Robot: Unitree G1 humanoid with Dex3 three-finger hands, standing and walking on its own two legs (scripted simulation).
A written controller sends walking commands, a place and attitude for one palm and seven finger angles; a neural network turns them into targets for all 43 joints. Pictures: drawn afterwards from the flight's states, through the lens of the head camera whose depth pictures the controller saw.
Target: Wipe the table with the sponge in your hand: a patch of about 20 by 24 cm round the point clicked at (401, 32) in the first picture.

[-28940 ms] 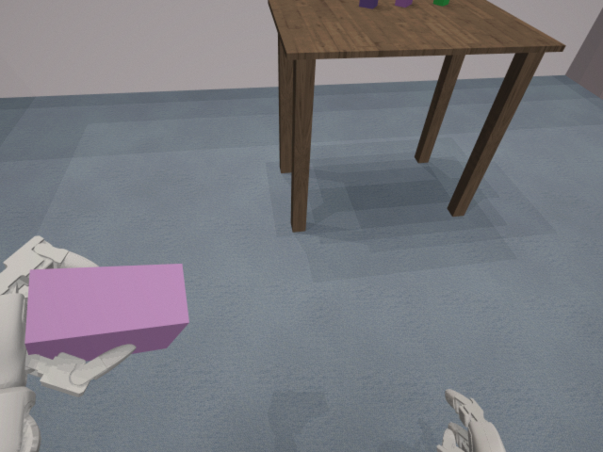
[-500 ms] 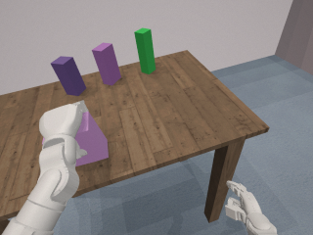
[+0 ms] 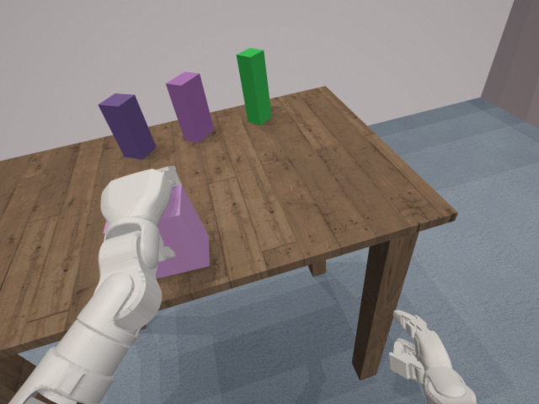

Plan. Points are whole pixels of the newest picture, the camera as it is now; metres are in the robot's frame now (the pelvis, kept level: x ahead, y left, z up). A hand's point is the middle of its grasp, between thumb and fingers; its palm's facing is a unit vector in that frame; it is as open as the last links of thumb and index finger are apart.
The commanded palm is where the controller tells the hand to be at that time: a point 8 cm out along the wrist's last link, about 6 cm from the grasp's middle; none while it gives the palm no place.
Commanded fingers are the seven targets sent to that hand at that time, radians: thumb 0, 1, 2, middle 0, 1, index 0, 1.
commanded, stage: slide across to the third lane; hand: left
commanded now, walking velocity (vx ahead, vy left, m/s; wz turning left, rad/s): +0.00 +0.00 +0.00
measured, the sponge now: (168, 243) +0.31 +0.22 +0.10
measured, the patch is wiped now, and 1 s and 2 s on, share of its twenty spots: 0.75 0.80 0.95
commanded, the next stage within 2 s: wipe forward along the third lane in 0.28 s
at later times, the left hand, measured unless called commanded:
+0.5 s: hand (198, 204) +0.34 +0.16 +0.16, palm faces +0.14 -0.17 -0.98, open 10.4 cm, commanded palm +0.31 +0.18 +0.22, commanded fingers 0.00 0.10 1.30 -1.20 -1.60 -1.20 -1.60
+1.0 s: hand (187, 188) +0.39 +0.20 +0.15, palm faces +0.02 -0.05 -1.00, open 10.4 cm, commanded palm +0.36 +0.21 +0.20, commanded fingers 0.00 0.10 1.30 -1.20 -1.60 -1.20 -1.60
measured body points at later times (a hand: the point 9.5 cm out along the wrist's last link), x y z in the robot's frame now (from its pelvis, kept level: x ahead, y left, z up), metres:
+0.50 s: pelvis +0.01 -0.02 +0.00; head -0.02 -0.07 +0.45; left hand +0.33 +0.17 +0.21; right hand +0.25 -0.23 -0.08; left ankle -0.01 +0.12 -0.74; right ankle +0.01 -0.08 -0.74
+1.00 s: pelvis +0.01 -0.02 +0.00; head -0.01 -0.08 +0.45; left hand +0.38 +0.20 +0.20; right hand +0.20 -0.26 -0.11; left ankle +0.00 +0.12 -0.74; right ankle +0.01 -0.08 -0.74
